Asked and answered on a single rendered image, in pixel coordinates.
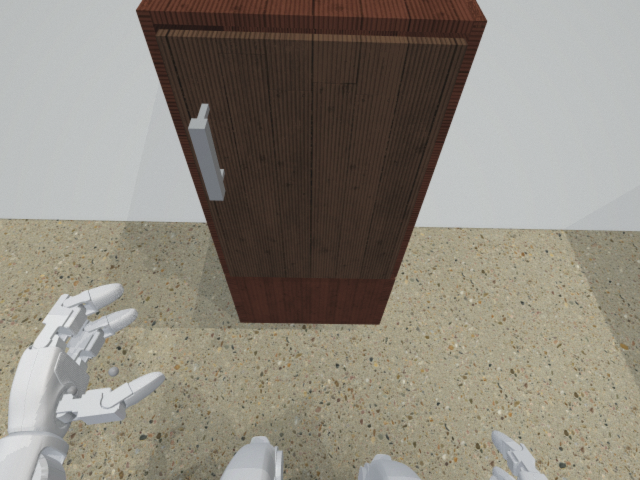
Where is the handle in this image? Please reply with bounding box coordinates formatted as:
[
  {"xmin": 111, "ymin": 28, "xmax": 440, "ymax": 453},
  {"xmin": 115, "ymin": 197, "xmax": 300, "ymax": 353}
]
[{"xmin": 188, "ymin": 104, "xmax": 225, "ymax": 201}]

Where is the left robot hand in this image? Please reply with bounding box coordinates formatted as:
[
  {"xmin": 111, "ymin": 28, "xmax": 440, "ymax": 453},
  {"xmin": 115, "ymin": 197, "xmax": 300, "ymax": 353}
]
[{"xmin": 7, "ymin": 283, "xmax": 165, "ymax": 439}]

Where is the left robot shin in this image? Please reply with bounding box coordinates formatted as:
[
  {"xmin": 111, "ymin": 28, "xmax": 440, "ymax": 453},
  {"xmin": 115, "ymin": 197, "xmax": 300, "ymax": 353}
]
[{"xmin": 250, "ymin": 436, "xmax": 270, "ymax": 444}]

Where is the cupboard door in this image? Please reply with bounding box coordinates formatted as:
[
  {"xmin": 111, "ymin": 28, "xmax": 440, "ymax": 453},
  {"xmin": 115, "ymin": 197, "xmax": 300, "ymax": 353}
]
[{"xmin": 155, "ymin": 29, "xmax": 468, "ymax": 279}]

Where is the robot left forearm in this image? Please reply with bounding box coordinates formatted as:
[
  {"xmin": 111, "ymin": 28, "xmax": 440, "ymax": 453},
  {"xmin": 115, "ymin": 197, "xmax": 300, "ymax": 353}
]
[{"xmin": 0, "ymin": 431, "xmax": 69, "ymax": 480}]

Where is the robot right thigh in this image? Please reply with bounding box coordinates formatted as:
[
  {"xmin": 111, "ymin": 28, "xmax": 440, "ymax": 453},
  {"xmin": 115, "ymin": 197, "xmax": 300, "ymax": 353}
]
[{"xmin": 358, "ymin": 459, "xmax": 421, "ymax": 480}]

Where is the right robot hand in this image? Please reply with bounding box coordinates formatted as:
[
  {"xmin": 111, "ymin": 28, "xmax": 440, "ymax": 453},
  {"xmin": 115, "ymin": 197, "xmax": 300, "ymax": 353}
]
[{"xmin": 489, "ymin": 430, "xmax": 548, "ymax": 480}]

